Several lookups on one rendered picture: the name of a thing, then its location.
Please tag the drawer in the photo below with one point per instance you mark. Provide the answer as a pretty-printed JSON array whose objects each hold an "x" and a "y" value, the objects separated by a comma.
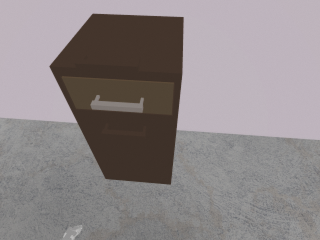
[{"x": 158, "y": 96}]

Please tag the handle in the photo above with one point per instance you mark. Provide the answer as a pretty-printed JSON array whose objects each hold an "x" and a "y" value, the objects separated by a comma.
[
  {"x": 107, "y": 66},
  {"x": 117, "y": 106},
  {"x": 123, "y": 134}
]

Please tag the cabinet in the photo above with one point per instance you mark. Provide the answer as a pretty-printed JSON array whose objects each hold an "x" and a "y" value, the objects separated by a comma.
[{"x": 156, "y": 42}]

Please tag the robot left hand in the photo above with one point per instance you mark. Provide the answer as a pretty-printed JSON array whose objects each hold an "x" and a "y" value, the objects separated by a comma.
[{"x": 71, "y": 233}]

